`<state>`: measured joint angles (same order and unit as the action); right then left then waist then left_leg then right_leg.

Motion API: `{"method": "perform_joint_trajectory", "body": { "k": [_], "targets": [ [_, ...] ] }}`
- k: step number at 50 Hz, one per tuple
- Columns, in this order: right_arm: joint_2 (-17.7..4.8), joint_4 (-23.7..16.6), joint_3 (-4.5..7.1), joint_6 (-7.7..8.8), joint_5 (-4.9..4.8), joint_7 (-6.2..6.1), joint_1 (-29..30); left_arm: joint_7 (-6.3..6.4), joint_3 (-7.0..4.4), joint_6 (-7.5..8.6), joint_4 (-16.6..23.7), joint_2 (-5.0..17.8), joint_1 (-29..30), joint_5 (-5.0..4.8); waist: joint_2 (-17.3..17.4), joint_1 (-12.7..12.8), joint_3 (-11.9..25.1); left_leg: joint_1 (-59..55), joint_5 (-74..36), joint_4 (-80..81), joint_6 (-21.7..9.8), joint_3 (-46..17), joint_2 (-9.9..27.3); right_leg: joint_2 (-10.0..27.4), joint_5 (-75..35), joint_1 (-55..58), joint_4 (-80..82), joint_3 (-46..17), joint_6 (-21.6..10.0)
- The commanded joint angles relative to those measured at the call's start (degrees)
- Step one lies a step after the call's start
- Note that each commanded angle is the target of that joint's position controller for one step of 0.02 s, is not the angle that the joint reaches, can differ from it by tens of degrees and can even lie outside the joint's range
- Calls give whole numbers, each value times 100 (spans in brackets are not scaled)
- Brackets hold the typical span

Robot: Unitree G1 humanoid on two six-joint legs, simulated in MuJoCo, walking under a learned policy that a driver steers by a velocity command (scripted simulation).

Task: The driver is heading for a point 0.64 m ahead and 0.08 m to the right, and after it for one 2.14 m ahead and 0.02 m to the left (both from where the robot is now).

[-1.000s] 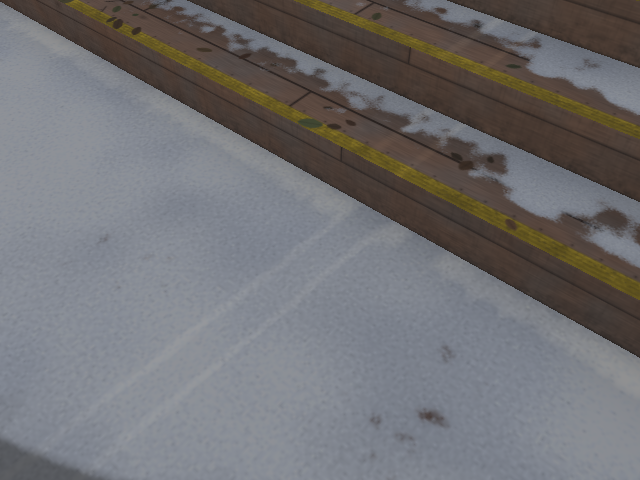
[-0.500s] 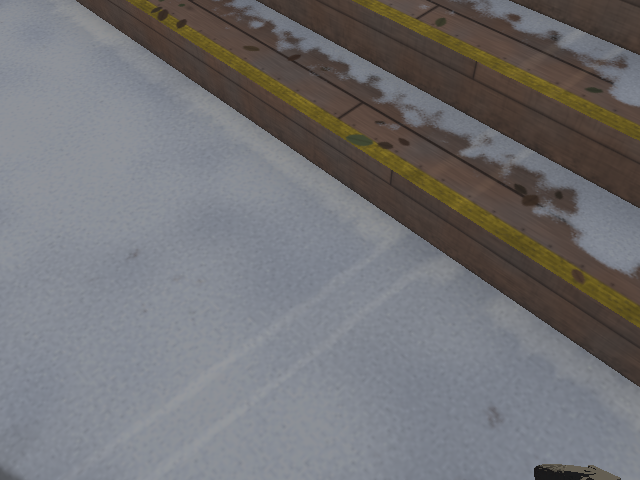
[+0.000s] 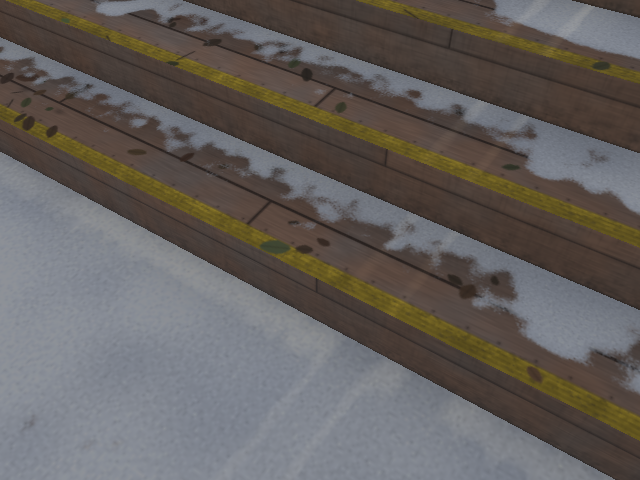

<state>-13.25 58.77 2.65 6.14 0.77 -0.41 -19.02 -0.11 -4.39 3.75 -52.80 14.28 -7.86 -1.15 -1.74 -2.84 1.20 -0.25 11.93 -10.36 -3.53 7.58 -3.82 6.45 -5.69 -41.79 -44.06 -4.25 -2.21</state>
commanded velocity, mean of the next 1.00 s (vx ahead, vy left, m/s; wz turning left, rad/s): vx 0.43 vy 0.00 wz -0.02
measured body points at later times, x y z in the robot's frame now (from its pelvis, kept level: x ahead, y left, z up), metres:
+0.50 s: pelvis +0.29 -0.08 +0.00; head +0.32 -0.10 +0.45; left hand +0.37 +0.18 -0.13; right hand +0.35 -0.35 -0.13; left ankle +0.43 +0.06 -0.68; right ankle +0.25 -0.14 -0.75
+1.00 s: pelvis +0.52 -0.05 +0.00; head +0.57 -0.03 +0.44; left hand +0.65 +0.20 -0.14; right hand +0.59 -0.33 -0.12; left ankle +0.56 -0.01 -0.75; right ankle +0.55 -0.21 -0.66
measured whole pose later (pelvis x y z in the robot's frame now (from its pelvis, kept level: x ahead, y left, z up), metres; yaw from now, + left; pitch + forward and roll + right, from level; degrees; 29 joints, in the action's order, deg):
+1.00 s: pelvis +0.52 -0.05 +0.00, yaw +2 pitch +1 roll -1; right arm -15.1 48.5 2.8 1.9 0.3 0.3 -14.0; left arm 1.7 -1.3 0.6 -48.2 14.6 -6.0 2.2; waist -1.7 -1.4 -5.9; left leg 15.9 6.4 -21.7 -7.1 -2.5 -7.2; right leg 1.7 18.5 -34.7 -64.0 -2.4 2.1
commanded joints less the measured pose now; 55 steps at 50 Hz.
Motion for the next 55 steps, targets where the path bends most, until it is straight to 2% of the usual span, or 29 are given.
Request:
{"method": "perform_joint_trajectory", "body": {
  "k": [1,5,7,8,9,10,11,12,13,14,15,16,18,20,26,30,32,34,35,36,37,38,39,41,43,45,48,53,55],
  "targets": [
    [-829,-205,140,21,-24,-59,-97,-114,42,64,519,141,715,0,345,-98,-653,43,-1250,504,-600,-366,1755,-42,-159,-223,492,181,-33],
    [-978,-183,196,-148,-79,-79,-224,-287,97,74,898,151,1120,-4,373,-167,-760,-764,-2235,-70,-529,-98,2015,-162,750,-368,846,561,-187],
    [-1161,-314,247,-219,-102,-117,-2,-353,29,75,998,323,873,-7,609,81,-455,-799,-4243,-802,-389,138,2011,-489,1373,405,904,966,-378],
    [-941,-179,175,-145,305,-108,-332,-347,55,-17,808,274,309,508,746,228,-363,-844,-4869,-1472,-287,479,1837,-843,1722,1085,1217,1346,-508],
    [-971,-123,186,-147,267,-101,-544,-307,-49,-3,598,410,-466,554,777,465,54,-503,-5205,-2656,-238,560,1757,-1220,1788,2223,1358,1485,-676],
    [-1015,-225,171,-136,213,-91,-515,-235,-201,26,351,769,-1467,577,567,959,677,511,-4154,-4195,-59,575,1682,-941,1775,3789,1446,826,-985],
    [-473,-713,39,-56,-40,54,-691,-149,-444,1,399,1654,-1917,561,-1026,877,1664,3048,-439,-6700,320,573,825,1001,1771,6026,1562,-2304,-2018],
    [-852,-843,136,27,36,106,1,-97,-415,-69,387,1571,-1988,335,-495,986,2023,3854,1809,-7368,352,-609,253,1392,895,6186,2505,-3990,-2122],
    [-777,-1084,113,63,16,146,639,-63,-407,-89,310,1584,-1690,280,-228,911,1257,4335,1219,-7279,237,-1009,632,1086,774,5754,2471,-2865,-1867],
    [-661,-1086,48,104,16,143,629,-44,-323,-88,323,1208,-1357,224,91,713,642,4223,712,-6680,203,-967,903,927,457,4920,2559,-2205,-1650],
    [-680,-1045,66,59,81,123,602,-37,-253,-87,379,952,-1053,179,255,491,249,3879,604,-6176,221,-971,1066,643,190,4187,2718,-1755,-1438],
    [-686,-1057,58,-61,207,110,483,-33,-185,-79,390,741,-825,107,161,258,101,3452,583,-5837,306,-962,1142,409,9,3607,2882,-1413,-1328],
    [-588,-974,28,-256,260,146,181,-56,-133,16,420,662,-750,125,51,105,192,3018,591,-5508,405,-853,1142,223,-332,3231,3036,-1024,-1349],
    [-496,-991,-2,-316,224,182,237,-66,-131,99,285,745,-929,142,-36,99,67,3052,237,-5008,465,-710,1187,193,-457,3145,3314,-721,-1325],
    [-505,-1324,-24,-320,78,240,1353,-76,-61,190,26,723,-1361,211,-124,528,-362,3641,-1046,-3492,327,-606,1185,227,-109,3893,3772,-151,-1010],
    [-480,-1489,-37,-280,42,279,1726,16,-9,241,-70,698,-1368,285,-130,571,-594,3481,-1151,-2688,118,-555,901,404,-534,4305,3788,292,-805],
    [-514,-1523,-17,-266,56,281,1659,72,0,242,-101,744,-1296,301,-179,475,-609,3283,-869,-2432,-48,-495,741,536,-1125,4541,3529,447,-676],
    [-574,-1456,25,-260,74,237,1325,109,-3,242,-94,852,-1133,324,-272,288,-394,2837,-370,-2277,-270,-282,427,569,-2775,4787,2748,642,-549],
    [-614,-1346,55,-223,147,196,900,132,2,198,-91,898,-1056,348,-205,93,-147,2433,-210,-2125,-389,-137,158,472,-3802,4852,1796,751,-467],
    [-670,-1102,99,-147,216,168,89,156,7,150,-57,935,-973,306,-66,-265,281,1584,-821,-1602,-516,-110,9,263,-3821,4654,543,934,-321],
    [-1120,-948,220,-87,319,122,-686,197,65,171,133,846,-965,233,363,-495,875,158,-2612,-1707,-777,-1087,893,-34,-1899,3487,-1130,1121,-110],
    [-1863,-998,416,-106,288,113,-647,168,185,195,294,257,-1614,54,2056,10,1454,-1499,-5712,-1730,-1919,-3696,2657,-1378,3568,1215,-3439,1202,171],
    [-1620,-1002,402,-142,-80,171,-639,199,132,132,116,601,-1487,255,955,-53,1837,-1458,-6566,-1637,-1951,-3707,2460,-1028,3593,1073,-3920,210,107],
    [-1004,-1220,251,-222,-94,154,206,182,172,128,264,546,-852,258,162,123,635,-156,-5637,-1282,-1530,-2574,1990,-559,2843,829,-3507,172,148],
    [-729,-1295,140,-310,-123,80,507,158,170,-59,368,573,-711,352,249,344,300,618,-5106,-968,-1234,-2150,1549,-410,2682,1088,-2983,195,248],
    [-940,-1261,176,-313,-82,72,379,156,193,-237,406,465,-810,345,372,420,407,848,-5500,-980,-1135,-1939,1381,-532,2624,1313,-2676,310,356],
    [-1146,-1293,244,-351,-43,44,283,198,198,-353,473,469,-720,334,466,391,510,866,-5316,-1039,-942,-1904,1234,-546,2352,1172,-2137,333,468],
    [-1108,-1427,263,-531,29,-54,264,284,167,-536,606,512,-360,286,689,246,463,1011,-3545,-1020,-792,-2447,1141,-588,2332,959,-2091,300,600],
    [-1156,-1536,294,-596,70,-103,322,335,105,-562,654,594,-236,305,653,189,400,929,-2804,-1012,-1104,-3053,1345,-658,2599,577,-2891,175,567]
  ]
}}
Velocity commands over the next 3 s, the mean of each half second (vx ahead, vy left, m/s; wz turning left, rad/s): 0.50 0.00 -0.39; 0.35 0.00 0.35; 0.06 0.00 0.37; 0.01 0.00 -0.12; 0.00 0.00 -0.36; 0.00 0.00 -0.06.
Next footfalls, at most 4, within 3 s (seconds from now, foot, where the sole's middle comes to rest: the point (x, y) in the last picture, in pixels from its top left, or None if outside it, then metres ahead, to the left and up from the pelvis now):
0.20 right None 0.29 -0.15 -0.78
0.74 left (327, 449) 0.60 -0.01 -0.78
1.36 right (408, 437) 0.62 -0.19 -0.78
1.68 left None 0.52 0.07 -0.78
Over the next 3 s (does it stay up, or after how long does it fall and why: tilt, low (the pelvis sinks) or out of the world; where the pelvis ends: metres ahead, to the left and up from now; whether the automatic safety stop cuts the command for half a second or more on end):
stays up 0.52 -0.05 -0.01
